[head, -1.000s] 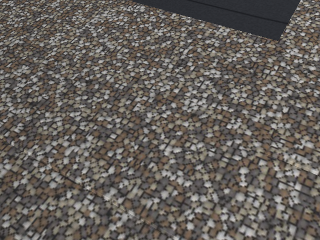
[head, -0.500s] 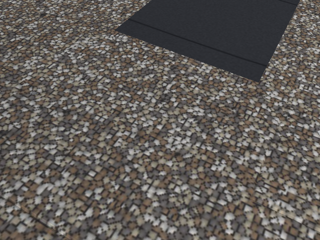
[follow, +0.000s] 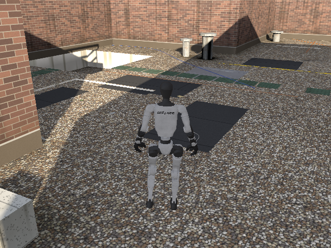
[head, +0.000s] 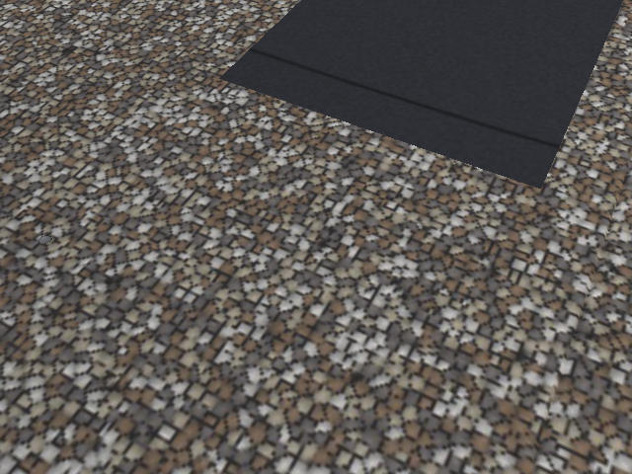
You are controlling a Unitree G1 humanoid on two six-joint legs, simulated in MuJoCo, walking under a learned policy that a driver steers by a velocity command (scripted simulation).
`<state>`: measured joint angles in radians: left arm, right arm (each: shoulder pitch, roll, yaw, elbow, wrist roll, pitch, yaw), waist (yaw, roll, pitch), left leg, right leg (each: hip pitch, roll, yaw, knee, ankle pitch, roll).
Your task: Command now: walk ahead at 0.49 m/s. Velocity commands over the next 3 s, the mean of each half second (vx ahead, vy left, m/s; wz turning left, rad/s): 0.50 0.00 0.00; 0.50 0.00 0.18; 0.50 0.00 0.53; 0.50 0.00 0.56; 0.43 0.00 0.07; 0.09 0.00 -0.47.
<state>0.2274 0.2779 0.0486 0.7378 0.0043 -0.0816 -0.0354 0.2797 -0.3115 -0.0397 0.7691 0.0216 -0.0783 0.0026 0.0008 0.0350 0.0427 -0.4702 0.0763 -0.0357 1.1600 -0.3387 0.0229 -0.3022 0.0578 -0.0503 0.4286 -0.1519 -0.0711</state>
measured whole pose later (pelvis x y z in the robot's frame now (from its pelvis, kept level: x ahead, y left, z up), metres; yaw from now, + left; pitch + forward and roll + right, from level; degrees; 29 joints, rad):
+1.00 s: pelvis +0.56 +0.02 -0.01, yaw +7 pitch +2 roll +0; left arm 0.09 0.26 0.04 0.74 0.00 -0.10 -0.03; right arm 0.38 -0.30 -0.06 0.84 0.03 -0.05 -0.01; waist -0.04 0.02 0.03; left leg -0.30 0.00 -0.08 1.07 -0.47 0.03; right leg -0.40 -0.01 -0.05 0.53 -0.16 -0.02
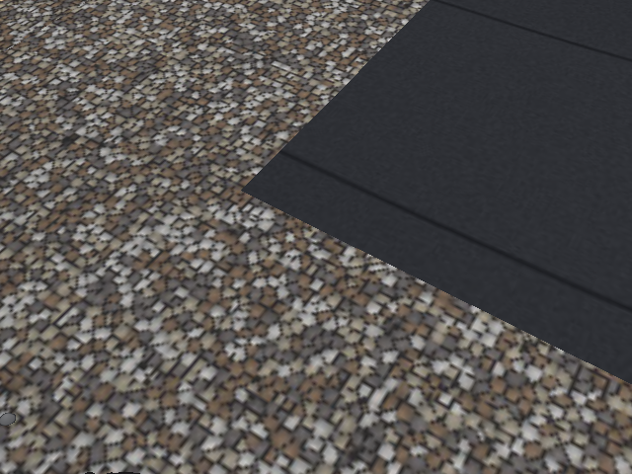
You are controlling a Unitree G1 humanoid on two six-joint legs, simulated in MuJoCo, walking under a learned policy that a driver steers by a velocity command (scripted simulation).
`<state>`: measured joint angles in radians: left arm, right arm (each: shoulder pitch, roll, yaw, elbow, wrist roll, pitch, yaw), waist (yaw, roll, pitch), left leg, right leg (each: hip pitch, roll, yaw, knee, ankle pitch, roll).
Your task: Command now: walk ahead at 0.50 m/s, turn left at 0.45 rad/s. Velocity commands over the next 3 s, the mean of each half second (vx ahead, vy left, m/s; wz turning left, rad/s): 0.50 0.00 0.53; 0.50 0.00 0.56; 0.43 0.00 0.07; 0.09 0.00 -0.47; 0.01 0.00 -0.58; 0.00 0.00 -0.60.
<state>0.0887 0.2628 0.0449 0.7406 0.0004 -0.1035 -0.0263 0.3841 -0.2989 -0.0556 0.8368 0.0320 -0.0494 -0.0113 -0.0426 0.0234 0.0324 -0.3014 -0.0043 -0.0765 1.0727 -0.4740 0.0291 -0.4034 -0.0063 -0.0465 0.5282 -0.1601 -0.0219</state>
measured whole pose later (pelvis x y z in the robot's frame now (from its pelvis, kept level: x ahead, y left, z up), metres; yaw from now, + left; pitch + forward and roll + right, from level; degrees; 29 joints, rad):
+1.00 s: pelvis +0.54 +0.14 -0.01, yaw +33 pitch +2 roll -2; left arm 0.08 0.28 0.06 0.74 0.00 -0.13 -0.04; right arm 0.37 -0.30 -0.07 0.74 0.03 -0.03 -0.02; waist -0.04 0.03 0.01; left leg -0.24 -0.08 -0.19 1.01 -0.51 0.04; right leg -0.42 0.05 0.00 0.54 -0.16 -0.02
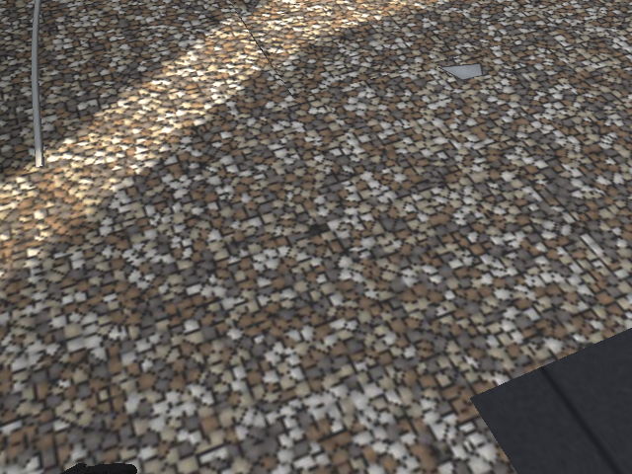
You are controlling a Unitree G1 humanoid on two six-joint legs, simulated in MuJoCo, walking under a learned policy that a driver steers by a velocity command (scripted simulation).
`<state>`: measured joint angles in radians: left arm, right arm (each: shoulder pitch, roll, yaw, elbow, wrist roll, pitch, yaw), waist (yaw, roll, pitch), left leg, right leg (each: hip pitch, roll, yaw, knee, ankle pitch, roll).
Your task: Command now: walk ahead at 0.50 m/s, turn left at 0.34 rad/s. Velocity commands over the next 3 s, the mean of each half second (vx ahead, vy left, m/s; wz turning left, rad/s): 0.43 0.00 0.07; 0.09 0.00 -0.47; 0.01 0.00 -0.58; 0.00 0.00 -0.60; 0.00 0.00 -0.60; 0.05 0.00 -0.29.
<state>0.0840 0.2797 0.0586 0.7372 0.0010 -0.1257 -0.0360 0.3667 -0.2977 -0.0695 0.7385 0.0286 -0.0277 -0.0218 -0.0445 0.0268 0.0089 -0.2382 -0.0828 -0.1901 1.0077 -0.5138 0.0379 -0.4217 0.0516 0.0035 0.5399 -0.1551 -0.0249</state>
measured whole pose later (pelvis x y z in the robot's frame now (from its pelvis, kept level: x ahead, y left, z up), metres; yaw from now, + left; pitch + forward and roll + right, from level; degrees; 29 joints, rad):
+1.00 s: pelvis +0.32 +0.02 +0.01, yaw -17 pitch +2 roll +2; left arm 0.17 0.31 0.08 0.67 0.00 0.03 0.00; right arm 0.09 -0.32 -0.09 0.79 0.00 0.01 -0.02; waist 0.00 0.03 0.06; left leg -0.47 0.04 0.04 1.04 -0.51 -0.06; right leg -0.34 0.00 0.01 0.53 -0.23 -0.05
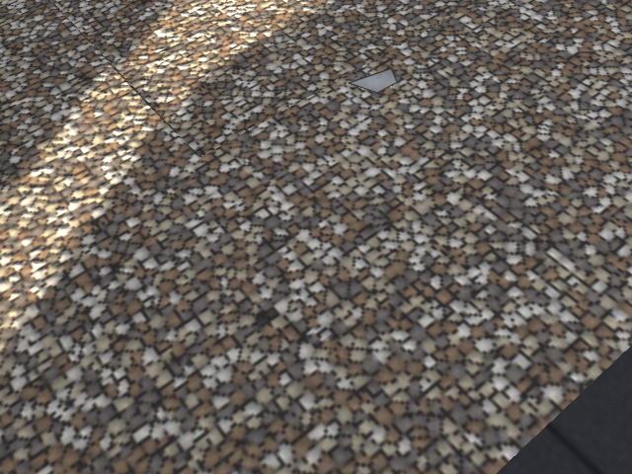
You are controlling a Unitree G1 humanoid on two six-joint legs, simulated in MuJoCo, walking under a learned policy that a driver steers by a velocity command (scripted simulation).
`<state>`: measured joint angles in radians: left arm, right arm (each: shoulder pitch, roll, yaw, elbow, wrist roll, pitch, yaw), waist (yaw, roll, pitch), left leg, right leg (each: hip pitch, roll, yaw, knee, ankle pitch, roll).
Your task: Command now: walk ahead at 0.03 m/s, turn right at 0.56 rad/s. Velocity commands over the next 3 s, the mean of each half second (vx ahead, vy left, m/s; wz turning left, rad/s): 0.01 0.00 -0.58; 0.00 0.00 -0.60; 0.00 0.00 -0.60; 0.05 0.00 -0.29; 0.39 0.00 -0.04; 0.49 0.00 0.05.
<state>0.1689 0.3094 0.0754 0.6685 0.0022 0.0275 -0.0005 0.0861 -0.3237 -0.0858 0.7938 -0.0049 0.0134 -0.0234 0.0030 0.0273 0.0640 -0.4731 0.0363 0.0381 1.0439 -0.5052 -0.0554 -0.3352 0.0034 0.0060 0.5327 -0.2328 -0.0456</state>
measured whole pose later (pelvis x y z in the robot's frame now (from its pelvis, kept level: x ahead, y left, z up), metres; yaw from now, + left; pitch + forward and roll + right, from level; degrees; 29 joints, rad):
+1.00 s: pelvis +0.00 -0.01 +0.01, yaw -35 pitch +2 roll +2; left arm 0.19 0.31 0.06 0.60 -0.01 0.03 0.02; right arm 0.10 -0.34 -0.09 0.75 0.00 0.02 -0.03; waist 0.00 0.03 0.07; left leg -0.52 0.00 -0.05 0.98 -0.35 -0.08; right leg -0.27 0.05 0.10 0.45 -0.20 -0.05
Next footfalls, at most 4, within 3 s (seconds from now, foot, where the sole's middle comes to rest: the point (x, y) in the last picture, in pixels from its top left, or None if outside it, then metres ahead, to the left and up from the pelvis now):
0.34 left None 0.09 0.14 -0.77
0.74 right None -0.01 -0.11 -0.77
1.22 left None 0.14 0.05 -0.77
1.64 right None -0.08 -0.11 -0.77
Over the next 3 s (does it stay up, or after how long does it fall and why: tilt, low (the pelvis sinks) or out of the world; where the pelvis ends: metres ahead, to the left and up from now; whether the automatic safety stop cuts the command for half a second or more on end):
stays up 0.20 -0.45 0.00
